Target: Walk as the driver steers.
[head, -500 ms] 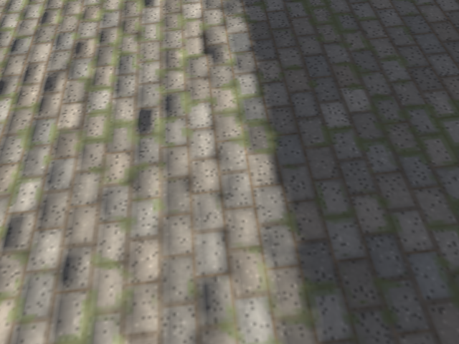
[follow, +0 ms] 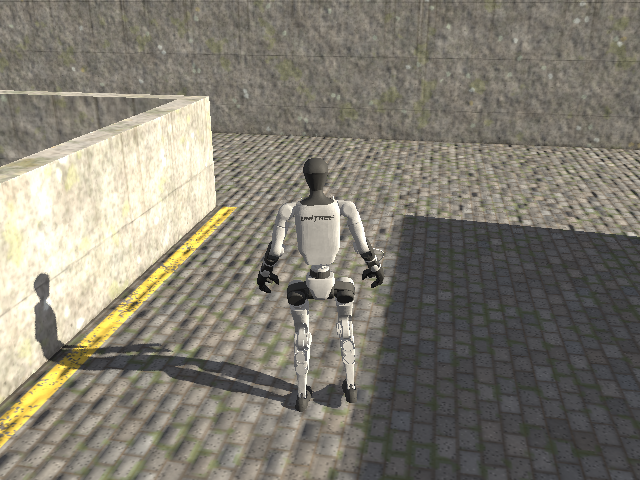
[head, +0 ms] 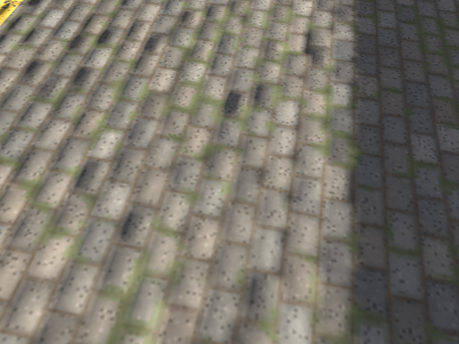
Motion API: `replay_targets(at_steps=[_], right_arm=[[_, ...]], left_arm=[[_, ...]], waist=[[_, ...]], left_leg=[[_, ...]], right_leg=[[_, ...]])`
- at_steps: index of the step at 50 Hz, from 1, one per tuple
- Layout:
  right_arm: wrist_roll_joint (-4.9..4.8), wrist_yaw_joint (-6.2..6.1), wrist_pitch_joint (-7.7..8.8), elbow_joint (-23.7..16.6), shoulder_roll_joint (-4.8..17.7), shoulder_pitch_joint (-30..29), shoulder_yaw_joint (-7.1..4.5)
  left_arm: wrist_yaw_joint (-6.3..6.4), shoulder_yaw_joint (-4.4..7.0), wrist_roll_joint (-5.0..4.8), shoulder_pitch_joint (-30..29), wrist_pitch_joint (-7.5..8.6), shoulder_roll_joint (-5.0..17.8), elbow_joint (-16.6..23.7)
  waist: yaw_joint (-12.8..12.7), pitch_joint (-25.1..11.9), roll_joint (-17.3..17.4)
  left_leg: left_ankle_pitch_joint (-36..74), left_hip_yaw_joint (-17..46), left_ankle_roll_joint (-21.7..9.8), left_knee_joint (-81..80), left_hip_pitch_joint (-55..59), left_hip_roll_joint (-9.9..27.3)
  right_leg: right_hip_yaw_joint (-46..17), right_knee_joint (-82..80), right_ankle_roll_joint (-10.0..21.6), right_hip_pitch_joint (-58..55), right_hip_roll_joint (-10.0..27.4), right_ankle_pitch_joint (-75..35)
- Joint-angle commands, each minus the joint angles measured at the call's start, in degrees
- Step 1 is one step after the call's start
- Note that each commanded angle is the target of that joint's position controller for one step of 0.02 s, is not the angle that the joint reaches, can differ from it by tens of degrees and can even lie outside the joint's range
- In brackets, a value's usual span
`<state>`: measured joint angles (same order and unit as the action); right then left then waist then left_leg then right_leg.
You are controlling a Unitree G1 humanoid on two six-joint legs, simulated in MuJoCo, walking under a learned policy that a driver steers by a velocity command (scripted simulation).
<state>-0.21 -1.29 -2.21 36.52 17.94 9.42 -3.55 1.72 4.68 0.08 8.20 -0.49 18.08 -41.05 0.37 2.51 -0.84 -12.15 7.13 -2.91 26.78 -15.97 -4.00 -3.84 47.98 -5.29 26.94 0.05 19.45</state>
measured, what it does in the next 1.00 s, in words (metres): walks ahead: right foot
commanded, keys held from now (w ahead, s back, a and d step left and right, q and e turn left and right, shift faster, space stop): no key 0.58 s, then w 0.42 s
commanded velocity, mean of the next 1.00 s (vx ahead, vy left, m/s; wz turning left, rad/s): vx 0.11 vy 0.00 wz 0.09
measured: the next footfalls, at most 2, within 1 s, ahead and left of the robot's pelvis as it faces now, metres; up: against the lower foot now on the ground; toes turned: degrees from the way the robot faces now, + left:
right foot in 0.12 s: +0.06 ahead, -0.14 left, +0.00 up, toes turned +5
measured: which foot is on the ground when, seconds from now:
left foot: down 0.00-1.00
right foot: up 0.00-0.10, down 0.12-0.84, up 0.86-1.00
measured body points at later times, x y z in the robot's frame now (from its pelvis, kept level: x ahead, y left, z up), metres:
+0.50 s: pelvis +0.02 -0.03 -0.01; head +0.03 -0.03 +0.44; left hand +0.15 +0.22 -0.11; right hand +0.15 -0.30 -0.12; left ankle +0.02 +0.10 -0.74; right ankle +0.02 -0.15 -0.74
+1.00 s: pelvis +0.11 +0.00 +0.00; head +0.13 +0.02 +0.45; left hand +0.23 +0.28 -0.11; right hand +0.14 -0.27 -0.12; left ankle +0.04 +0.09 -0.74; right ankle +0.11 -0.14 -0.67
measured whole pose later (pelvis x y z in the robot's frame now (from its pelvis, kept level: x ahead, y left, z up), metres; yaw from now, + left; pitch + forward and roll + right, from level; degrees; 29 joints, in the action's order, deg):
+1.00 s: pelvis +0.11 +0.00 +0.00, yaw +4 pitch +1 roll +0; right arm -0.1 0.8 4.7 47.5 13.9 24.3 -2.5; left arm -1.0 2.4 -1.5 13.6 4.4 17.7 -43.6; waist 2.3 -0.3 -2.2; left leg -16.4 0.6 -2.7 19.8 -4.5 -2.0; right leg -0.4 60.2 2.6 28.9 2.1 18.0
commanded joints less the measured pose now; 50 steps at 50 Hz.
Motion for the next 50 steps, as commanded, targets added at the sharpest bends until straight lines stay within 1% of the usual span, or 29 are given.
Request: replay_targets(at_steps=[1,4,5,6,7,8,9,10,12,15,20,24,29,30,32,33,35,36,37,38,40,41,42,43,44,45,47,49,50], right_arm=[[0.33,0.15,0.49,-3.3,9.3,-0.9,-2.36],[-0.04,0.5,0.34,-2.8,8.2,-2.0,-1.61],[-0.38,0.45,0.32,-2.7,7.3,-2.9,-1.16],[-0.32,0.39,0.57,-2.1,5.9,-1.5,-0.62],[0.88,0.34,1.02,-1.8,3.9,0.8,0.02],[0.73,0.44,1.41,-1.5,3.4,4.0,-0.1],[1.43,0.16,1.44,-1.1,5.4,2.7,-0.38],[1.24,0.06,1.3,-1.0,6.2,1.2,-0.81],[1.58,-0.04,0.51,-0.7,4.9,-0.7,-0.56],[1.1,0.51,0.37,0.5,4.2,0.6,-0.4],[1.06,0.38,1.39,2.3,3.5,1.1,-0.36],[0.92,0.06,1.56,3.5,3.1,1.9,-0.32],[0.86,-0.46,1.52,4.8,3.0,2.8,-0.31],[0.85,-0.61,1.44,5.3,2.6,3.7,-0.18],[0.36,-0.87,1.38,5.9,2.9,4.4,-0.38],[0.19,-0.87,1.77,5.5,2.7,4.2,-0.37],[-0.45,-0.42,3.66,4.0,0.9,2.2,-0.01],[-0.86,-0.1,4.73,3.3,0.7,0.8,0.06],[-1.03,0.3,5.65,2.9,1.0,-0.3,0.0],[-1.14,0.77,6.34,3.1,1.1,0.4,-0.08],[-1.23,1.63,7.26,5.9,0.8,6.6,-0.33],[-0.85,1.76,7.3,8.2,1.9,11.1,-1.0],[-0.62,1.54,7.42,9.4,5.1,17.0,-2.02],[-0.66,2.05,7.61,9.9,11.1,21.7,-3.53],[-0.07,2.18,8.02,9.4,8.3,21.1,-2.57],[0.04,2.05,8.34,8.7,5.7,18.6,-1.7],[0.11,2.01,8.1,7.9,4.2,15.9,-1.08],[0.34,2.0,7.28,8.0,2.0,15.5,-0.07],[0.04,1.87,6.98,8.2,2.3,15.9,-0.08]], left_arm=[[-0.53,0.82,-0.35,-1.6,1.05,4.6,4.3],[-1.18,0.67,-0.52,-0.3,1.68,4.2,4.3],[-1.46,0.51,-0.33,1.3,2.02,3.4,3.8],[-1.52,0.41,0.44,1.9,2.35,3.8,3.8],[-1.23,0.85,1.49,2.6,2.48,7.3,4.5],[-1.25,0.86,2.07,-0.2,2.32,8.9,4.0],[-1.44,-0.25,1.77,-2.2,2.46,4.8,4.6],[-1.62,-0.75,1.53,-3.1,2.63,3.6,4.6],[-1.68,-0.68,0.9,-2.0,2.89,4.7,4.0],[-1.56,-1.33,1.17,-1.1,2.99,4.0,3.8],[-1.33,-1.77,0.64,0.4,2.83,3.3,3.5],[-1.48,-2.11,0.63,0.6,2.57,2.6,3.0],[-1.64,-2.35,0.54,0.9,2.58,2.3,1.8],[-1.59,-2.45,0.6,1.6,2.51,2.0,1.2],[-1.31,-1.99,0.07,2.0,2.18,3.6,0.6],[-1.09,-1.77,-0.31,2.9,2.16,4.3,0.3],[-0.77,-1.24,-0.84,6.9,2.8,6.4,-0.9],[-0.63,-0.82,-1.0,7.8,3.04,7.7,-1.5],[-0.47,-0.63,-1.03,8.0,3.21,8.1,-1.6],[-0.48,-0.64,-1.01,7.2,3.28,8.1,-1.5],[-0.88,-0.92,-1.72,2.5,2.81,7.3,-0.2],[-0.95,-1.33,-1.54,1.5,2.81,5.7,0.3],[-1.08,-2.51,-1.14,-0.9,3.28,1.9,1.7],[-0.87,-2.75,-1.22,-1.5,4.49,1.0,4.2],[-0.8,-1.73,-2.03,-1.1,5.37,4.4,4.3],[-1.33,-1.41,-2.74,1.0,5.91,5.0,3.5],[-2.2,-1.46,-2.04,0.3,6.55,4.2,2.7],[-3.38,-1.53,-1.38,-1.0,6.44,3.0,2.9],[-3.89,-1.88,-1.21,-1.6,6.27,1.9,3.1]], waist=[[1.5,-6.6,10.2],[0.5,-6.2,9.7],[-1.0,-6.2,9.1],[-1.4,-6.3,7.3],[0.2,-8.0,0.4],[4.4,-7.0,-9.5],[3.0,-6.9,-9.7],[2.5,-5.9,-8.9],[1.1,-5.0,-8.5],[0.5,-2.6,-4.5],[-0.7,-3.6,1.1],[-0.7,-3.8,2.3],[-0.4,-3.5,1.9],[-0.4,-4.6,1.6],[-0.5,-1.9,-0.6],[-0.8,0.8,-2.4],[-1.8,3.9,-7.5],[-2.0,5.7,-8.7],[-2.3,6.4,-8.3],[-1.6,5.7,-8.2],[2.4,3.2,-7.6],[4.1,1.2,-6.2],[6.3,-0.3,1.8],[7.1,-1.5,16.0],[6.5,-0.2,13.2],[4.4,1.5,9.0],[3.4,1.8,4.8],[2.8,1.6,5.9],[2.9,1.4,6.3]], left_leg=[[12.3,14.3,-10.4,-5.6,4.6,14.5],[14.1,16.3,-9.5,-3.4,4.4,14.0],[13.5,15.9,-8.1,-2.3,3.3,12.7],[9.9,15.3,-5.3,-1.6,1.2,10.9],[1.7,11.2,-1.7,3.8,-1.8,7.0],[-9.8,3.3,1.5,6.5,-3.5,1.0],[-11.3,1.8,3.7,6.6,-0.4,2.6],[-8.1,1.4,4.1,5.2,0.8,3.1],[-1.3,1.5,4.3,1.8,2.9,3.6],[1.4,2.1,2.4,0.2,3.2,4.1],[5.6,3.2,2.3,-0.9,2.4,4.8],[6.6,3.5,2.4,-1.0,2.9,5.0],[7.8,3.5,2.5,-0.8,4.1,5.1],[3.4,2.9,2.4,-0.9,4.6,4.5],[-13.2,0.2,1.4,1.3,0.9,2.0],[-18.9,-1.0,1.1,3.1,-3.0,1.4],[-16.2,-5.0,1.2,10.8,-10.0,1.0],[-13.3,-6.3,1.2,13.1,-12.0,2.5],[-12.7,-5.5,0.8,13.9,-12.1,4.0],[-13.3,-5.7,0.1,12.5,-10.4,4.6],[-7.1,-8.2,-1.3,1.1,4.7,3.1],[-2.4,-7.0,-1.0,0.2,13.5,2.7],[-9.5,5.3,-3.7,-5.7,19.4,9.8],[-14.3,26.7,-10.9,-13.8,25.4,21.1],[-12.5,33.3,-14.9,-15.3,25.9,24.9],[-10.5,28.2,-14.0,-14.3,26.4,23.8],[-4.9,19.2,-10.9,-15.4,26.5,20.7],[7.0,11.2,-8.8,-16.9,23.4,17.4],[11.2,8.3,-8.8,-17.4,22.1,16.5]], right_leg=[[0.5,-5.0,0.6,-3.3,0.1,0.9],[1.2,-14.0,2.0,-8.2,-0.1,-1.0],[1.7,-21.5,2.9,-12.6,-0.2,-6.7],[-0.1,-27.1,4.1,-17.6,1.7,-14.8],[-7.1,-27.7,6.6,-22.6,9.8,-25.7],[-12.9,-27.1,13.4,-19.6,14.7,-30.0],[-14.6,-28.8,16.7,-15.8,16.0,-24.5],[-12.5,-28.9,15.3,-15.4,13.5,-19.6],[-9.0,-28.4,11.2,-14.6,9.4,-11.8],[-4.3,-27.1,7.8,-12.6,5.6,-5.1],[-1.9,-23.4,7.6,-15.6,3.9,-9.9],[-1.1,-22.6,7.5,-16.0,3.1,-11.0],[-0.6,-22.8,7.3,-15.5,2.6,-11.6],[-0.3,-23.4,7.3,-15.8,2.2,-6.7],[-1.7,-24.9,9.2,-13.8,2.0,10.4],[-5.0,-27.1,11.1,-12.8,3.8,18.3],[-17.4,-34.2,16.2,-14.7,12.1,27.6],[-23.0,-36.7,18.7,-14.7,16.4,28.1],[-24.7,-37.4,19.6,-13.9,17.8,25.5],[-23.0,-37.0,19.1,-13.9,17.4,22.0],[-13.6,-34.2,15.4,-7.5,12.1,14.4],[-8.9,-29.4,13.2,-3.2,8.6,9.3],[-1.5,-16.5,9.4,2.7,3.0,4.2],[4.6,0.7,6.2,12.4,-2.7,5.8],[-0.4,11.9,6.3,19.0,-1.6,13.5],[-2.1,16.7,7.6,22.5,1.0,10.1],[-0.8,16.3,9.0,25.2,4.3,1.2],[1.2,12.2,8.3,21.7,5.6,-4.2],[2.7,9.7,7.4,20.5,5.4,-6.1]])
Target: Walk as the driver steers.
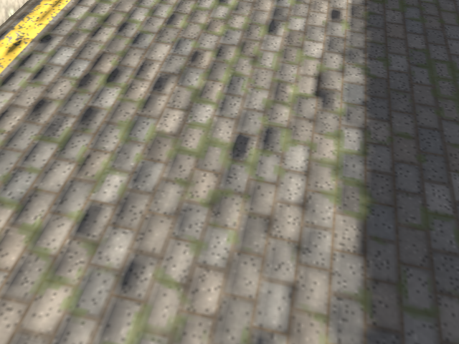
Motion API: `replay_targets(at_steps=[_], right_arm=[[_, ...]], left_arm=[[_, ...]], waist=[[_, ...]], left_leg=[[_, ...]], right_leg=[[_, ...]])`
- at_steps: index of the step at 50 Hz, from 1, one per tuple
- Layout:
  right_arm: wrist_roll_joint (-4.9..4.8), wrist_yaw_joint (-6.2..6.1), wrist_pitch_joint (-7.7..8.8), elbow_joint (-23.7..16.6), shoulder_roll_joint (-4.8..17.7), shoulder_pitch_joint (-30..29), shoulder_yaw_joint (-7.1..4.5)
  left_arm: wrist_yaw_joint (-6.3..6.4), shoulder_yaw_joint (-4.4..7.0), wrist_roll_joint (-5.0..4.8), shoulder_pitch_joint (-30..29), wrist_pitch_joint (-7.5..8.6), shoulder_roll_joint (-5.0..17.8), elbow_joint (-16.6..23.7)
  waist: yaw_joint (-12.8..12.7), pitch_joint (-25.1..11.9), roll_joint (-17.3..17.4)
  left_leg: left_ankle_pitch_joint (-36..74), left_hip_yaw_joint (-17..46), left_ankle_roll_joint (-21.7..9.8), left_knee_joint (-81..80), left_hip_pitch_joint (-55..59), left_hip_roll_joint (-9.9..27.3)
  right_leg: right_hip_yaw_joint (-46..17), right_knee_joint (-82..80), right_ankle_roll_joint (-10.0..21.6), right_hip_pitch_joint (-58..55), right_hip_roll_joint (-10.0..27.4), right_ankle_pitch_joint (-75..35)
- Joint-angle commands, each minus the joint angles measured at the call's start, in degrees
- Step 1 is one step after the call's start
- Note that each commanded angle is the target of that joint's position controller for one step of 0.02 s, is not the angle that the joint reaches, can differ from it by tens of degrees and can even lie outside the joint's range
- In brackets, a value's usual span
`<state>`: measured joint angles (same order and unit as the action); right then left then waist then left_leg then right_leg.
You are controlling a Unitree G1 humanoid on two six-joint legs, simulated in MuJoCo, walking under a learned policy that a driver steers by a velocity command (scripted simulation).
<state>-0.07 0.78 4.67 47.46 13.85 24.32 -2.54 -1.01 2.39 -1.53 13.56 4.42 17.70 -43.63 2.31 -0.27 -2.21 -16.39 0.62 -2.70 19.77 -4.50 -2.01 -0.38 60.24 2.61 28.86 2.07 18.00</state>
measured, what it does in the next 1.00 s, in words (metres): walks ahead: right foot, then left foot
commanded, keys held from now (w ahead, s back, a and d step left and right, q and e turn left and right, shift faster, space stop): w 0.56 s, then w+e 0.44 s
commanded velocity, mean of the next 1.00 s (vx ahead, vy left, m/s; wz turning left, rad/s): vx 0.48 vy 0.00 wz -0.14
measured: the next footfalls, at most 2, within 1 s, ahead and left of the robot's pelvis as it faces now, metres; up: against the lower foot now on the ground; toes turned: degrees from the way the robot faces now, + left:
right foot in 0.28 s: +0.33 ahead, -0.14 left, +0.00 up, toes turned -1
left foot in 0.80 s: +0.62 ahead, +0.09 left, +0.00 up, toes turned -5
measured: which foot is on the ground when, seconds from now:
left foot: down 0.00-0.28, up 0.30-0.78, down 0.80-1.00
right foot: up 0.00-0.26, down 0.28-0.80, up 0.82-1.00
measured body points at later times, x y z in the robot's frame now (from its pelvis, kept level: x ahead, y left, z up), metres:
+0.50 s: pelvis +0.27 -0.07 +0.00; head +0.29 -0.07 +0.45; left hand +0.34 +0.21 -0.12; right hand +0.39 -0.34 -0.11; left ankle +0.30 +0.10 -0.67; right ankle +0.29 -0.14 -0.74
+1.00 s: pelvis +0.55 -0.01 +0.00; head +0.57 -0.01 +0.45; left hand +0.68 +0.26 -0.12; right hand +0.61 -0.30 -0.11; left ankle +0.58 +0.09 -0.74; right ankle +0.51 -0.16 -0.66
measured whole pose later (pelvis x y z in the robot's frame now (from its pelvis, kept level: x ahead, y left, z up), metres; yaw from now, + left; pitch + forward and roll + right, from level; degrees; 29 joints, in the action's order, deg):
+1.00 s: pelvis +0.55 -0.01 +0.00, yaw -11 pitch +1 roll +2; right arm 0.6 0.8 5.9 44.8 14.8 13.0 -3.0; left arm 0.2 4.0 -1.9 16.6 1.7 18.4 -45.5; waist 0.5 2.1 -2.7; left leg -9.6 -6.3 -1.6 21.2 -12.3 -0.5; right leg -3.2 65.4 0.5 30.9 4.2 17.5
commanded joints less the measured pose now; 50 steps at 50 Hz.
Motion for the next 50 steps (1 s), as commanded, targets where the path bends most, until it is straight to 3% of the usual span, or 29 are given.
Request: replay_targets(at_steps=[1,4,6,9,11,12,13,14,15,16,17,18,19,20,23,27,30,34,38,39,40,41,42,43,44,45,46,48,50], right_arm=[[-0.4,-0.47,-0.15,-2.6,7.0,1.4,-1.15],[-0.37,-1.45,-0.59,-2.3,9.3,1.9,-1.41],[-0.49,-1.66,-0.5,-1.6,10.7,3.5,-1.67],[-1.26,-1.64,-0.43,-0.6,11.2,3.1,-2.02],[-1.02,-1.64,-0.82,-0.6,12.1,2.0,-2.42],[-0.75,-1.67,-1.23,-0.7,12.6,1.4,-2.6],[-0.39,-1.82,-1.74,-0.9,12.0,1.1,-2.33],[0.72,-2.07,-1.85,-2.3,10.0,1.8,-1.43],[0.09,-1.37,-0.84,-2.9,0.4,11.0,1.16],[-1.44,-1.02,0.35,-1.9,6.9,7.2,-0.12],[-2.98,-0.78,0.98,-4.0,10.4,-0.2,-1.26],[-2.57,-1.06,1.42,-5.0,10.2,-4.0,-1.03],[-1.47,-1.28,1.45,-5.2,9.6,-5.7,-1.2],[-1.05,-1.26,0.99,-4.8,9.0,-4.4,-1.33],[-0.67,-1.43,-0.74,-4.1,6.5,-3.1,-0.92],[0.21,-1.45,-0.65,-7.1,6.1,-11.9,-0.57],[0.14,-0.82,0.42,-9.0,4.9,-19.2,0.0],[-0.57,0.49,1.43,-11.5,5.3,-26.3,0.09],[-0.71,1.11,2.39,-11.7,8.2,-24.3,-0.94],[-0.68,0.84,2.59,-10.4,9.7,-19.2,-1.76],[-0.21,0.29,2.72,-8.5,12.5,-10.9,-3.06],[0.68,-0.35,2.35,-7.7,17.1,-1.2,-4.17],[0.78,0.07,1.51,-6.5,18.3,0.1,-4.52],[0.48,0.05,1.35,-7.3,11.8,-1.9,-2.99],[0.11,-0.15,1.31,-7.4,9.3,-5.3,-2.19],[0.26,-0.06,1.36,-7.4,8.0,-8.7,-1.68],[0.49,-0.01,1.45,-7.1,6.9,-11.0,-1.51],[0.9,-0.07,2.03,-6.4,6.4,-13.2,-1.68],[0.69,-0.18,2.59,-5.4,7.5,-13.5,-2.24]], left_arm=[[-1.46,0.1,0.63,-8.4,1.21,1.4,6.3],[-1.95,-0.99,0.59,-14.8,1.43,-0.7,8.7],[-2.08,-0.89,0.28,-17.4,1.5,0.2,9.6],[-2.21,-0.18,-0.02,-18.0,1.58,2.5,10.4],[-2.05,0.69,0.21,-15.0,1.58,4.4,9.9],[-1.67,1.54,0.37,-10.1,1.37,5.8,8.7],[-1.07,2.73,0.3,-1.2,1.0,7.6,6.1],[-0.28,3.64,0.73,9.0,0.52,10.7,4.0],[-0.78,4.4,1.53,12.2,0.55,15.5,2.6],[-0.79,3.01,0.86,11.0,0.66,9.3,2.6],[-0.52,2.33,0.77,6.1,0.78,7.2,2.9],[-0.48,2.09,1.1,2.3,0.85,6.5,3.4],[-0.68,1.86,1.75,-0.2,1.03,5.4,3.4],[-0.78,1.56,2.55,-1.5,1.36,4.3,3.4],[-1.0,1.63,1.65,-1.6,2.45,3.9,2.0],[-0.16,2.14,1.33,1.3,2.32,6.1,-0.1],[0.4,2.29,0.65,4.8,1.57,7.2,-1.5],[0.83,2.49,0.04,9.9,0.18,8.2,-3.6],[1.57,3.06,0.11,10.1,-1.16,9.2,-4.2],[1.6,2.96,0.23,9.1,-1.37,9.1,-4.0],[1.49,2.18,0.85,8.9,-1.29,7.1,-3.5],[1.36,0.61,2.52,10.0,-0.93,2.4,-1.4],[1.19,-0.44,0.25,16.7,-0.01,-1.4,-0.2],[1.41,1.24,-1.29,12.7,0.05,5.6,-1.2],[1.53,2.13,-1.58,7.5,-0.12,7.8,0.2],[1.69,2.17,-0.96,5.7,-0.48,6.8,0.4],[1.57,2.34,-0.35,5.1,-0.89,5.7,0.7],[1.19,2.27,-0.53,6.2,-2.19,3.3,0.8],[1.13,2.11,-0.26,4.8,-3.14,2.0,2.0]], waist=[[1.3,4.4,7.3],[2.6,6.0,6.9],[3.1,6.9,7.8],[1.2,7.6,8.2],[-1.5,4.5,8.7],[-4.4,0.6,9.2],[-8.8,-5.1,8.6],[-12.3,-13.0,3.6],[-6.6,-22.8,-15.1],[-8.8,-20.2,-10.7],[-8.1,-9.3,-6.9],[-6.4,-4.8,-0.9],[-4.6,-1.9,0.8],[-2.4,-1.9,-0.9],[-0.5,-0.5,-1.5],[-2.4,3.3,0.2],[-5.2,4.3,1.0],[-7.5,5.0,0.6],[-4.5,2.7,-2.3],[-1.5,-0.1,-2.5],[2.4,-6.7,-1.7],[5.0,-17.4,7.0],[1.6,-23.6,22.8],[3.4,-16.9,13.9],[3.2,-9.2,10.2],[1.5,-5.2,6.7],[-0.1,-2.3,7.4],[-2.1,-0.4,8.8],[-2.8,1.3,7.4]], left_leg=[[18.0,12.5,-9.0,-10.9,9.3,13.7],[18.1,7.2,-8.3,-12.7,2.7,11.5],[16.3,6.6,-8.2,-14.0,0.3,12.3],[19.8,6.4,-7.0,-12.7,3.9,15.3],[34.1,5.3,-5.5,-7.2,7.6,15.9],[44.5,4.0,-4.6,-0.5,8.2,15.0],[49.5,2.1,-3.1,10.4,5.1,12.6],[34.5,1.2,-1.4,27.5,-7.4,10.1],[-11.0,2.3,2.2,49.4,-27.5,-1.6],[-15.3,8.8,1.5,56.3,-33.9,-0.1],[-10.6,6.8,0.9,57.1,-38.2,2.9],[-5.2,5.3,0.5,54.5,-36.2,5.9],[-2.0,4.7,0.7,51.4,-34.0,7.7],[0.3,5.3,0.7,49.6,-30.2,9.4],[1.9,4.3,1.9,45.0,-28.0,10.6],[13.2,3.5,3.8,32.0,-33.9,11.1],[21.8,1.7,4.0,19.8,-31.2,8.9],[22.3,1.7,4.2,11.6,-30.2,6.3],[14.6,2.1,2.2,6.9,-23.2,4.4],[13.4,0.9,0.8,4.8,-15.4,3.4],[14.2,2.2,-1.5,6.3,-1.7,5.8],[15.0,14.7,-5.5,9.6,17.1,18.4],[-0.4,38.8,-12.5,1.3,29.3,27.8],[-8.2,37.0,-10.3,-2.1,24.0,25.7],[-5.7,27.7,-8.1,-3.0,16.6,23.8],[1.2,21.2,-7.3,-4.5,9.5,21.2],[5.2,16.5,-7.1,-6.4,4.4,19.3],[9.9,9.4,-7.1,-9.8,-1.6,17.3],[14.5,5.2,-8.0,-11.6,-3.4,17.7]], right_leg=[[0.3,-5.7,-1.6,17.6,3.1,-6.6],[2.6,-19.5,-3.3,10.5,1.3,-15.0],[3.2,-24.9,-3.3,5.6,-0.2,-19.0],[1.1,-28.8,-1.0,4.0,-0.2,-19.5],[1.7,-29.5,1.1,-0.7,-1.7,-16.7],[3.1,-29.5,2.5,-7.4,-3.4,-15.3],[4.2,-29.7,4.1,-19.3,-4.4,-15.3],[-6.4,-27.3,7.2,-37.2,4.9,-13.5],[-37.3,-36.1,17.0,-54.2,19.6,4.6],[-45.8,-44.8,15.7,-51.0,18.9,14.4],[-36.5,-45.6,13.0,-42.4,17.5,11.8],[-29.3,-46.3,11.8,-33.8,15.4,4.0],[-23.6,-47.3,11.3,-26.8,13.1,-3.5],[-19.9,-48.7,11.0,-22.6,11.3,-7.4],[-14.0,-52.8,12.4,-16.8,9.9,-11.3],[-9.1,-55.2,12.1,-17.2,8.8,-14.4],[-6.2,-54.5,10.1,-17.8,7.0,-16.7],[-8.6,-50.7,9.8,-23.4,8.8,-16.4],[-12.6,-43.7,7.6,-28.3,11.0,-21.3],[-11.5,-38.3,6.4,-27.4,9.3,-27.4],[-9.4,-27.5,4.6,-22.6,5.8,-27.8],[-6.2,-8.5,2.1,-9.9,0.4,-10.6],[-4.9,7.0,-0.4,8.5,-5.6,16.5],[-8.7,12.8,-0.5,13.6,-1.9,14.2],[-7.3,13.1,-0.5,15.4,0.2,8.5],[-6.4,11.5,-1.1,13.1,2.4,4.1],[-6.5,8.8,-1.5,11.4,3.9,1.1],[-5.6,7.2,-2.1,7.1,5.4,-1.6],[-5.4,4.9,-2.7,8.4,6.0,-3.7]])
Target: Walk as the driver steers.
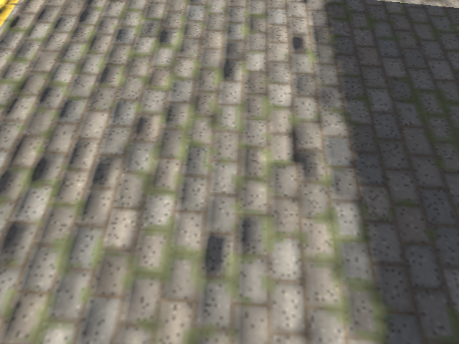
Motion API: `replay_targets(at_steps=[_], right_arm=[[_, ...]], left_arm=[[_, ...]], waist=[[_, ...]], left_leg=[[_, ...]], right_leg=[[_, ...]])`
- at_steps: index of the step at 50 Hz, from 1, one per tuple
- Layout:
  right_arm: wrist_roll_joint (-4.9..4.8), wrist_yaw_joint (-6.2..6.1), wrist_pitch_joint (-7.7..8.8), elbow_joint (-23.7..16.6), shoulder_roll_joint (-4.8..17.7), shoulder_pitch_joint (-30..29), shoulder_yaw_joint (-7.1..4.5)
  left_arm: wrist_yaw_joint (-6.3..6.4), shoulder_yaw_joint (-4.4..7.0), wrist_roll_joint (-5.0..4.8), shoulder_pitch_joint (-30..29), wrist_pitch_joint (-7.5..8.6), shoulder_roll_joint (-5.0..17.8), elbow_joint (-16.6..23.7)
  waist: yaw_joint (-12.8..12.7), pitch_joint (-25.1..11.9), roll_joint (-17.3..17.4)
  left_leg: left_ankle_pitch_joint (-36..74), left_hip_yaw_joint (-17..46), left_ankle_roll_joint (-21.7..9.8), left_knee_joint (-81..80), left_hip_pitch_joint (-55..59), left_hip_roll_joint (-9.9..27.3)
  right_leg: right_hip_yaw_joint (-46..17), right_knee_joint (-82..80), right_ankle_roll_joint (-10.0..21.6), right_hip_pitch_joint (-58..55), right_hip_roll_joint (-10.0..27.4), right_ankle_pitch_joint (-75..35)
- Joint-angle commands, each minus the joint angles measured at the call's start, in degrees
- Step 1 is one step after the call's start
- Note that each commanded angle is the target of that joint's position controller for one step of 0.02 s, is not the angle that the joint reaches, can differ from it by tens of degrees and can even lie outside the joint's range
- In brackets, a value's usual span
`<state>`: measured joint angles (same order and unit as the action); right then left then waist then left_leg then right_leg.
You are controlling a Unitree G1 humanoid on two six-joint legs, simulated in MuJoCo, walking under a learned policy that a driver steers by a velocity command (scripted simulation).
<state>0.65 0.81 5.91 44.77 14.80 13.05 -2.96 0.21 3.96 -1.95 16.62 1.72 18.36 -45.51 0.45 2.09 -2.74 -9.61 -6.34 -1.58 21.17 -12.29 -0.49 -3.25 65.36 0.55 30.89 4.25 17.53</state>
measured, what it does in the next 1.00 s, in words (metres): walks ahead, turning right: right foot, then left foot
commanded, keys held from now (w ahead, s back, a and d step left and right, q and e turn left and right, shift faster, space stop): w+e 0.68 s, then w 0.32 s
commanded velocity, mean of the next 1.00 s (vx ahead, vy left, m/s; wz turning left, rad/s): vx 0.50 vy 0.00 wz -0.49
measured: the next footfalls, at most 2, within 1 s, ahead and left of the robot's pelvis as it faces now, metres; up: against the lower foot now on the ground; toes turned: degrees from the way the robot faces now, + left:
right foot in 0.32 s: +0.32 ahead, -0.17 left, +0.00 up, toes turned -14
left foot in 0.82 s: +0.65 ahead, -0.09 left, +0.00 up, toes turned -30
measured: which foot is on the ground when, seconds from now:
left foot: down 0.00-0.34, up 0.36-0.80, down 0.82-1.00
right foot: up 0.00-0.30, down 0.32-0.84, up 0.86-1.00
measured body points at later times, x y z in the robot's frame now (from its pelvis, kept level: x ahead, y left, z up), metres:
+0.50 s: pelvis +0.26 -0.09 +0.00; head +0.29 -0.12 +0.44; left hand +0.44 +0.15 -0.10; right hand +0.33 -0.40 -0.11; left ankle +0.29 +0.09 -0.66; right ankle +0.28 -0.16 -0.74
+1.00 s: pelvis +0.54 -0.14 +0.00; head +0.57 -0.14 +0.45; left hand +0.77 +0.05 -0.12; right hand +0.50 -0.43 -0.11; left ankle +0.62 -0.07 -0.74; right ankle +0.43 -0.22 -0.66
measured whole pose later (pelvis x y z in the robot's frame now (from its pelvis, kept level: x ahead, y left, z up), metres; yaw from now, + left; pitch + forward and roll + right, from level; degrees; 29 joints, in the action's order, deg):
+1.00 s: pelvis +0.54 -0.14 +0.00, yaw -29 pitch +1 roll +1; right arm 0.3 1.7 5.9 44.7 15.3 14.1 -3.2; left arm 0.4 2.9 -0.8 16.4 2.8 16.6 -42.0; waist 0.6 1.3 -2.2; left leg -9.6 -0.8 -2.7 23.4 -15.0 -3.4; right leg -4.2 65.1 1.6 26.0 0.3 20.2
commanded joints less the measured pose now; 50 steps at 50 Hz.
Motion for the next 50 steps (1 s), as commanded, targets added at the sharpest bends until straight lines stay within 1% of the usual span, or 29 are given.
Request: replay_targets(at_steps=[1,6,11,13,14,15,16,17,18,19,20,21,22,23,25,28,32,36,39,40,41,42,43,44,45,46,47,48,50], right_arm=[[-0.03,-0.34,1.43,-2.2,7.2,-2.0,-2.08],[-0.26,-1.09,0.55,-0.6,10.0,-0.8,-3.0],[-1.84,-1.27,-1.12,1.2,12.5,2.5,-4.03],[-2.41,-1.39,-1.93,1.3,14.0,2.1,-4.53],[-2.73,-1.49,-2.37,1.1,14.8,1.6,-4.77],[-3.04,-1.54,-2.89,0.9,14.7,0.6,-4.7],[-2.29,-1.74,-2.86,0.5,12.8,1.6,-3.87],[0.54,-1.42,-2.06,-2.7,5.1,5.7,-1.44],[-0.61,-0.88,0.2,-3.9,5.8,3.8,-0.73],[-3.05,-0.36,1.51,-5.5,10.4,-3.0,-1.86],[-3.1,-0.39,2.31,-6.0,10.0,-4.3,-1.56],[-1.57,-0.93,2.54,-5.2,9.8,-4.0,-1.65],[-0.57,-1.15,2.15,-4.7,10.4,-3.1,-2.11],[-0.37,-0.97,1.45,-4.6,10.5,-2.4,-2.27],[0.17,-0.89,0.34,-4.7,8.9,-2.2,-2.03],[0.34,-0.98,-0.38,-6.3,6.9,-7.6,-1.32],[-0.38,-0.16,0.15,-8.3,5.5,-15.2,-0.57],[-0.92,0.95,1.12,-9.4,6.8,-18.0,-0.85],[-0.85,1.29,1.77,-9.0,8.0,-15.4,-1.45],[-0.68,1.06,1.98,-8.1,8.7,-11.8,-1.95],[-0.2,0.72,2.24,-6.7,10.4,-6.0,-2.84],[0.53,0.38,2.29,-5.9,13.2,3.0,-3.52],[0.5,0.83,1.54,-3.0,17.3,9.0,-4.9],[-1.49,1.31,1.4,-2.8,12.0,9.3,-3.65],[-1.66,1.1,1.12,-3.2,8.9,6.4,-2.75],[-0.86,0.97,0.68,-3.9,8.2,3.2,-2.26],[-0.48,0.88,0.42,-3.6,7.3,1.4,-1.86],[0.04,0.7,0.53,-3.6,6.5,0.7,-1.4],[-0.37,0.61,0.68,-2.9,6.2,1.1,-1.24]], left_arm=[[-0.11,0.49,0.38,0.5,-0.67,1.1,4.7],[-1.84,-0.21,0.65,-7.4,0.02,0.0,7.7],[-3.25,-0.12,0.69,-14.5,-0.14,1.0,11.5],[-3.48,0.62,0.87,-13.6,-0.42,2.4,12.3],[-3.39,1.43,0.9,-10.4,-0.65,3.8,11.9],[-3.13,2.85,0.7,-2.7,-0.82,5.9,10.0],[-2.2,5.06,0.47,7.7,-1.29,10.0,7.0],[-1.19,6.47,-0.2,8.7,-1.38,17.3,6.6],[-1.75,5.31,0.4,8.4,0.0,15.8,9.6],[-2.26,3.91,0.84,7.0,1.14,11.1,9.1],[-2.27,3.39,0.86,4.9,1.8,9.5,8.8],[-2.14,2.81,0.84,0.7,1.97,7.7,9.3],[-1.92,2.18,1.29,-2.1,2.02,5.9,10.2],[-1.71,1.97,1.76,-3.3,2.02,5.6,10.9],[-1.14,2.17,1.4,-2.8,2.32,6.2,10.6],[0.1,2.59,1.06,0.0,2.19,7.7,9.4],[0.84,2.66,0.75,2.8,1.53,7.9,8.0],[1.04,2.45,0.48,5.7,1.07,7.1,6.0],[1.21,2.4,0.87,5.9,0.59,6.8,4.9],[1.11,2.27,0.89,5.2,0.42,6.5,5.0],[0.88,1.67,1.14,4.7,0.41,4.9,5.2],[0.82,0.62,2.04,4.6,0.47,2.8,6.4],[0.74,-0.4,0.39,13.3,1.1,-0.8,6.4],[0.86,0.05,-0.17,12.2,1.53,3.8,5.4],[0.74,0.86,-0.28,5.1,1.69,6.8,6.3],[0.79,0.68,0.37,0.6,1.84,6.4,7.4],[0.58,0.72,1.29,-2.0,2.21,5.7,8.2],[0.28,0.78,1.52,-1.8,2.34,4.9,8.3],[-0.08,0.32,1.31,-0.5,2.2,2.7,7.8]], waist=[[-0.9,-0.4,7.3],[1.4,1.4,5.6],[3.1,3.4,5.2],[1.4,1.7,6.4],[-0.8,-0.9,7.3],[-5.5,-5.0,6.6],[-10.0,-10.4,3.8],[-5.1,-13.2,-12.5],[-5.8,-23.6,-9.9],[-7.8,-17.0,-3.8],[-6.0,-11.2,-2.1],[-3.3,-7.9,1.6],[-1.2,-6.5,0.9],[-0.1,-6.1,-0.1],[0.5,-5.4,0.7],[-1.1,-2.8,0.6],[-4.0,-1.0,-1.6],[-5.2,-0.8,-2.3],[-3.8,-0.8,-4.5],[-1.8,-2.0,-4.9],[1.0,-6.3,-4.0],[4.8,-14.9,1.2],[1.8,-21.0,19.9],[3.2,-17.5,16.1],[4.4,-9.4,10.2],[3.4,-5.4,5.8],[2.4,-2.0,4.9],[0.9,-2.0,6.4],[-0.1,-2.6,8.4]], left_leg=[[9.3,10.3,-9.5,-13.6,4.5,16.4],[12.4,0.9,-8.5,-14.3,6.7,15.1],[15.0,-2.8,-6.7,-11.5,14.6,17.6],[28.7,-4.5,-5.5,-5.7,17.0,17.9],[38.1,-5.5,-4.7,0.3,17.3,17.4],[43.3,-7.3,-3.4,11.0,15.0,15.7],[36.0,-8.1,-0.9,26.2,5.1,13.2],[-11.1,-7.1,3.3,47.9,-20.3,4.3],[-26.5,8.6,3.4,58.3,-29.8,-1.7],[-21.2,11.6,2.0,59.0,-35.5,1.3],[-15.9,11.1,0.8,54.7,-35.3,3.7],[-12.1,11.3,0.9,49.6,-31.7,5.9],[-9.6,11.7,1.1,45.8,-27.2,7.2],[-8.1,11.7,1.5,44.1,-24.3,7.5],[-6.1,10.6,3.1,39.7,-22.7,7.0],[2.6,9.9,5.4,29.1,-24.2,5.4],[14.3,9.6,5.6,14.0,-19.7,2.2],[14.7,10.7,4.1,8.0,-18.0,1.4],[8.3,9.8,1.5,6.3,-15.1,1.3],[7.3,8.3,0.1,4.3,-10.4,0.3],[8.2,8.5,-2.1,3.6,-1.0,1.3],[8.2,17.8,-6.0,5.6,14.1,10.0],[-4.1,44.0,-15.8,0.8,32.8,21.4],[-17.8,51.8,-15.2,-4.1,32.0,22.6],[-18.3,43.7,-12.9,-5.1,25.0,20.5],[-12.9,36.9,-11.5,-6.0,18.0,18.1],[-6.6,32.5,-11.5,-7.4,12.5,16.2],[-1.7,29.0,-10.9,-8.4,9.4,14.4],[4.3,24.5,-11.2,-10.2,7.1,12.6]], right_leg=[[-2.7,-2.4,-1.0,7.6,4.0,-4.9],[0.5,-18.9,-0.6,6.6,3.3,-17.7],[4.0,-27.1,2.2,7.0,1.9,-14.5],[6.7,-28.2,4.3,3.1,-0.7,-8.9],[8.6,-28.3,5.6,-2.2,-3.1,-6.2],[10.3,-31.1,7.4,-12.5,-6.2,-7.6],[7.2,-32.6,9.7,-29.4,-7.0,-9.5],[-21.1,-36.5,18.2,-47.4,7.7,-3.9],[-46.2,-47.3,24.9,-53.8,15.1,7.5],[-40.0,-50.1,21.1,-50.6,14.3,5.0],[-32.4,-49.6,19.1,-43.4,12.0,0.3],[-26.3,-49.1,17.1,-35.6,9.6,-6.2],[-22.1,-49.9,16.2,-29.9,7.7,-12.2],[-20.6,-51.1,16.2,-26.5,6.7,-15.2],[-17.4,-52.3,16.7,-22.9,5.7,-21.0],[-13.7,-53.0,15.5,-20.1,3.4,-21.4],[-12.4,-52.3,12.3,-17.8,1.0,-14.2],[-16.3,-48.2,11.5,-22.8,3.5,-12.2],[-18.8,-44.3,10.5,-27.2,5.7,-17.8],[-18.3,-41.2,9.7,-27.5,4.7,-23.7],[-16.1,-33.6,8.2,-26.5,1.6,-29.2],[-12.5,-18.4,6.2,-19.1,-1.7,-21.3],[-6.4,0.8,1.4,2.4,-10.9,8.8],[-9.3,7.7,1.2,10.7,-8.3,15.0],[-8.9,9.3,1.3,13.2,-6.0,10.1],[-6.2,7.8,1.4,12.0,-3.7,6.2],[-5.0,4.2,1.2,11.4,-1.9,3.3],[-4.4,1.3,1.2,8.5,0.0,1.2],[-2.5,-3.0,0.6,5.9,0.8,0.4]])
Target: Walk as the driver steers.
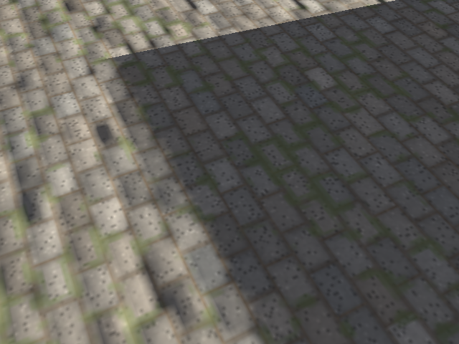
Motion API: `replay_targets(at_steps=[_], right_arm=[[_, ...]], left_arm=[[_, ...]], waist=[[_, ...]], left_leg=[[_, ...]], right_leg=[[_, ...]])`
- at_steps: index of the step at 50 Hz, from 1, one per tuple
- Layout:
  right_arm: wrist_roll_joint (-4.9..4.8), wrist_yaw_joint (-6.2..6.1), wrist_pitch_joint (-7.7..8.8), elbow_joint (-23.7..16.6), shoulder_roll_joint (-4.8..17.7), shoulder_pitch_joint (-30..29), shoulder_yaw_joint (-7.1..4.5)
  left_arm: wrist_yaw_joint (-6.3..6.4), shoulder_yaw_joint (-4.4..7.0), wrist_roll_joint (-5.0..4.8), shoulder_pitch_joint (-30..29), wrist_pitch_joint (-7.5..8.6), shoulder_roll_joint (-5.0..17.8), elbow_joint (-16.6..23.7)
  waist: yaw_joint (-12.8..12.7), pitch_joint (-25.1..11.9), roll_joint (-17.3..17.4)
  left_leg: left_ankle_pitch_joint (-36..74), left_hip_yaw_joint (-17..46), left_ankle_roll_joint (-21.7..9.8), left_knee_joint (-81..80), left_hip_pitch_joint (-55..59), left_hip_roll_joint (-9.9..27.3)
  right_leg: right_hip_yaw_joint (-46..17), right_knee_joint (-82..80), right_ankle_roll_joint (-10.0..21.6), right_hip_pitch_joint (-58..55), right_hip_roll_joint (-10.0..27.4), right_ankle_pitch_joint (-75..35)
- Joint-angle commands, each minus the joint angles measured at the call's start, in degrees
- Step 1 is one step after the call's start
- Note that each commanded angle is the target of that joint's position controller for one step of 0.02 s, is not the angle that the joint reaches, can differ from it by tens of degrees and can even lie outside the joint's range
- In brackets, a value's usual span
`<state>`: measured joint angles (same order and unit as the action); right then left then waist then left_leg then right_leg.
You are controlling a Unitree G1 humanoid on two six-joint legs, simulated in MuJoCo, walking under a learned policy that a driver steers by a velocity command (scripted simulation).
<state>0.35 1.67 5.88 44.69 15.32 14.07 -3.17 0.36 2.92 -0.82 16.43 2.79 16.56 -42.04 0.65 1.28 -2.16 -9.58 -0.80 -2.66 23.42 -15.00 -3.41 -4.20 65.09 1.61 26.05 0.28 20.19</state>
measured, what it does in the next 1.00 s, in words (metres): walks ahead, turning left: right foot, then left foot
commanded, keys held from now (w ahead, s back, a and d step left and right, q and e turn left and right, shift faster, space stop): w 0.24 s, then w+q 0.62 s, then no key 0.14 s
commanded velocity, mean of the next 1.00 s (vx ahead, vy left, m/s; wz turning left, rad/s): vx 0.48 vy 0.00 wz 0.26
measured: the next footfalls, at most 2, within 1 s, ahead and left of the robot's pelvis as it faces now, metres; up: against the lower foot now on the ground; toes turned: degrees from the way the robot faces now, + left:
right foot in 0.34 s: +0.34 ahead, -0.16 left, +0.00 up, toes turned +0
left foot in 0.88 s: +0.59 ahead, +0.13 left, +0.00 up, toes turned +21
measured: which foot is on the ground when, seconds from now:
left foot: down 0.00-0.34, up 0.36-0.86, down 0.88-1.00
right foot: up 0.00-0.32, down 0.34-0.86, up 0.88-1.00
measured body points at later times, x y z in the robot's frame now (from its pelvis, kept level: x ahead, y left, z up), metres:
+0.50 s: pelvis +0.27 -0.06 +0.00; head +0.29 -0.08 +0.45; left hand +0.39 +0.21 -0.09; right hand +0.35 -0.34 -0.13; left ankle +0.21 +0.09 -0.65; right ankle +0.30 -0.16 -0.74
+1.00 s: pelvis +0.52 +0.03 -0.01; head +0.56 +0.05 +0.44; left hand +0.51 +0.33 -0.13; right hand +0.76 -0.17 -0.10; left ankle +0.55 +0.11 -0.74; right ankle +0.46 -0.15 -0.64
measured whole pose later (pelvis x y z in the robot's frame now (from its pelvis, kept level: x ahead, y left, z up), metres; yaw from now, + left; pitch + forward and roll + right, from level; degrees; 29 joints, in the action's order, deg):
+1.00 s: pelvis +0.52 +0.03 -0.01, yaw +20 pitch +1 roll -1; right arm -0.3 1.9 2.1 39.0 16.7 9.0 -3.6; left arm 0.2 3.1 -0.9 12.7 4.8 17.3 -47.0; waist -0.5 4.5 -0.3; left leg -9.7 -2.1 -5.0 30.2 -21.9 -3.7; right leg 0.0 69.8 -1.4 22.6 3.5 26.5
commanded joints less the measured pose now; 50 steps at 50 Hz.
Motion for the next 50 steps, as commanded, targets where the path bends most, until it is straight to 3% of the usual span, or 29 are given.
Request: replay_targets(at_steps=[1,3,6,8,11,14,15,16,17,18,19,20,21,22,24,26,29,33,38,40,42,43,44,45,46,47,48,49,50], right_arm=[[-0.47,-0.34,0.81,-2.4,6.5,0.7,-1.2],[-0.86,-0.67,0.67,-1.6,8.6,1.7,-1.69],[-1.22,-1.0,0.01,-0.6,9.9,3.2,-1.87],[-1.5,-1.07,-0.36,0.4,10.3,5.3,-1.83],[-1.8,-1.11,-1.11,2.1,10.7,8.3,-1.8],[-2.01,-1.49,-2.15,3.0,11.6,8.9,-2.08],[-2.11,-1.64,-2.42,2.9,12.1,7.8,-2.14],[-1.84,-1.72,-2.51,2.6,11.2,7.6,-1.69],[-0.46,-1.74,-2.26,0.6,7.9,6.7,-0.29],[-0.92,-1.66,-1.31,-0.3,1.3,14.4,1.64],[-2.26,-1.6,-0.8,0.8,7.5,11.6,0.13],[-3.16,-1.52,-0.62,-0.7,10.2,6.8,-0.9],[-2.77,-1.71,-0.77,-1.1,9.6,4.5,-0.93],[-2.07,-1.79,-1.19,-1.2,8.9,3.4,-1.14],[-2.15,-1.71,-2.69,-0.6,6.6,5.4,-1.13],[-2.07,-1.73,-3.81,-1.1,5.1,4.9,-1.06],[-1.7,-1.55,-4.18,-2.7,4.6,1.4,-1.08],[-1.55,-0.04,-3.57,-5.0,3.3,-5.7,-0.36],[-1.59,1.58,-3.59,-9.6,3.3,-13.6,-0.04],[-1.57,2.05,-3.76,-10.7,4.4,-13.1,-0.64],[-1.66,1.94,-4.18,-9.8,7.3,-5.8,-2.34],[-1.79,1.3,-4.33,-7.6,10.2,3.2,-4.12],[-1.51,-0.07,-4.98,-6.1,15.1,10.6,-5.87],[-0.79,-0.39,-4.34,-7.6,20.0,6.3,-5.87],[-0.51,-0.13,-3.76,-9.0,14.1,7.6,-4.25],[-0.11,0.07,-3.16,-8.3,11.5,5.0,-3.31],[-0.76,0.08,-2.84,-8.0,9.6,2.1,-2.85],[-1.0,-0.11,-2.89,-8.2,7.8,-1.1,-2.32],[-0.25,-0.34,-2.87,-8.7,7.3,-2.8,-1.97]], left_arm=[[-0.29,1.05,0.32,-1.0,1.03,3.7,4.6],[-0.35,0.37,0.75,-4.9,1.14,2.4,6.0],[-0.87,-0.26,0.59,-10.2,1.65,1.4,7.0],[-1.3,-0.34,0.25,-13.6,1.95,1.5,7.6],[-2.02,-0.15,-0.25,-17.7,2.23,2.2,9.0],[-2.53,0.59,-0.18,-17.3,2.69,4.1,9.5],[-2.38,1.35,0.02,-13.0,2.87,5.4,8.5],[-1.88,2.73,0.38,-5.1,2.89,7.9,6.1],[-1.14,3.99,1.38,5.5,2.73,12.3,4.5],[-1.17,4.74,1.54,8.3,2.07,16.1,3.4],[-1.19,3.37,1.1,8.5,1.92,10.3,3.4],[-1.09,2.51,0.75,5.0,2.06,8.1,3.3],[-1.16,1.95,0.88,1.2,2.24,6.6,3.3],[-1.35,1.51,1.06,-1.8,2.48,4.9,3.2],[-1.51,1.46,1.61,-4.5,3.41,3.7,2.5],[-1.4,1.87,1.56,-5.2,4.24,4.3,1.3],[-0.81,2.43,1.82,-4.4,4.44,5.7,-0.6],[-0.06,2.86,1.44,-2.9,3.74,7.6,-2.1],[0.19,3.62,0.15,1.7,1.75,9.7,-4.8],[0.44,3.95,-0.23,1.2,0.86,11.0,-4.9],[0.94,4.35,-0.56,0.2,-0.09,12.5,-4.5],[1.17,4.11,-0.79,-0.8,-0.35,12.2,-4.2],[1.26,2.96,0.6,0.6,0.15,9.5,-3.2],[0.17,0.32,2.18,6.7,1.75,1.5,-0.6],[-0.6,1.33,0.09,1.1,3.42,7.5,-1.4],[-0.78,1.8,-1.74,-3.1,3.85,9.0,-0.3],[-0.26,1.53,-0.97,-3.6,3.86,7.9,-0.6],[0.21,1.8,0.27,-4.0,3.43,8.0,-1.3],[0.32,2.0,0.42,-2.9,2.54,8.1,-1.6]], waist=[[-0.2,-1.5,7.8],[0.6,-0.5,6.8],[2.4,0.1,6.4],[3.7,0.6,6.3],[4.5,1.6,6.6],[2.3,1.4,7.1],[-0.7,-0.8,7.0],[-4.5,-6.0,6.0],[-8.8,-15.0,0.5],[-5.5,-22.8,-14.9],[-7.7,-20.2,-9.3],[-7.1,-11.6,-6.7],[-5.3,-7.7,-4.0],[-3.8,-4.5,-3.7],[-1.0,-2.7,-4.6],[0.0,-1.0,-2.9],[-0.3,0.7,-1.2],[-2.8,2.6,0.1],[-5.3,4.8,0.6],[-3.7,3.0,-1.0],[1.2,-2.5,-2.9],[6.3,-7.1,-1.9],[8.8,-12.1,5.5],[0.6,-18.0,18.0],[5.8,-23.4,8.7],[5.3,-15.5,6.6],[2.9,-10.3,2.5],[1.2,-7.1,2.4],[-0.6,-6.4,3.9]], left_leg=[[6.7,17.4,-10.7,-13.3,9.0,15.6],[9.9,14.6,-11.3,-14.9,8.4,15.8],[11.5,9.6,-9.7,-15.6,7.8,14.0],[12.0,7.6,-8.8,-15.2,7.7,13.5],[11.9,8.0,-8.1,-13.8,11.1,15.6],[17.1,9.7,-6.7,-9.6,14.4,17.5],[24.0,8.8,-5.7,-4.9,13.7,16.4],[27.7,6.9,-4.2,4.3,10.4,13.4],[14.6,4.5,-1.8,21.3,-0.7,9.8],[-21.1,2.3,1.4,40.2,-20.9,1.4],[-23.6,8.4,1.4,47.4,-26.6,3.5],[-18.5,8.0,1.1,48.6,-29.5,5.8],[-13.7,6.8,1.4,46.9,-27.9,8.1],[-10.4,6.6,1.8,44.4,-26.3,9.4],[-6.6,6.8,2.4,42.6,-20.9,11.0],[-4.0,7.0,3.1,41.1,-21.3,11.2],[3.6,7.8,3.7,34.3,-24.7,11.2],[13.0,3.7,2.9,21.4,-22.9,10.3],[8.6,-0.3,0.2,13.7,-25.7,8.9],[3.3,-3.1,-1.7,12.6,-21.9,6.3],[-1.9,-6.2,-4.4,12.7,-10.9,1.8],[1.3,-6.0,-6.5,8.8,2.3,-0.5],[6.9,6.6,-9.8,7.1,19.7,7.0],[10.0,39.1,-21.6,2.0,36.4,22.8],[15.7,42.0,-21.6,-2.6,36.4,24.9],[27.2,30.5,-18.9,-1.9,29.8,23.1],[32.5,22.6,-16.0,-1.3,21.8,19.9],[34.1,17.9,-14.2,-2.5,15.0,17.7],[36.3,15.3,-13.5,-4.2,9.4,16.6]], right_leg=[[-0.7,-5.3,-0.9,11.0,5.1,-2.5],[0.4,-12.2,-1.9,12.0,5.8,-6.4],[1.9,-23.4,-2.2,9.5,5.0,-16.6],[3.0,-28.7,-2.4,6.6,3.7,-21.4],[3.0,-32.8,-1.4,5.9,2.8,-21.8],[3.0,-36.4,0.7,1.9,1.7,-16.6],[4.0,-38.6,1.8,-4.9,0.5,-16.3],[4.2,-39.2,3.3,-17.0,0.6,-17.0],[-6.2,-36.7,7.0,-34.2,11.0,-18.3],[-30.0,-41.8,14.9,-50.4,24.2,-7.5],[-33.9,-46.0,14.2,-46.7,23.0,1.2],[-25.3,-47.4,11.8,-39.7,21.2,0.1],[-19.0,-49.1,10.6,-32.8,18.7,-4.1],[-14.3,-51.1,9.9,-27.2,16.7,-8.0],[-7.7,-54.9,9.4,-20.4,14.7,-13.0],[-2.9,-57.1,9.8,-17.9,14.8,-18.1],[2.9,-58.3,9.7,-19.0,14.4,-22.5],[10.0,-58.8,8.2,-20.6,13.4,-24.3],[13.4,-55.2,7.0,-30.4,16.2,-30.0],[15.1,-49.8,5.8,-33.0,16.5,-44.8],[16.6,-37.2,4.4,-33.0,15.7,-62.3],[18.0,-25.3,2.6,-27.8,13.7,-60.6],[17.7,-7.4,-0.2,-13.1,10.7,-40.0],[10.7,12.4,-4.0,10.9,-2.0,15.0],[-0.3,16.5,-3.4,13.7,-0.6,15.5],[0.2,14.8,-2.7,15.6,2.0,10.8],[0.9,9.9,-2.5,14.3,4.7,6.8],[1.4,5.8,-2.8,11.8,6.0,4.8],[1.1,4.4,-3.1,7.2,6.7,3.0]])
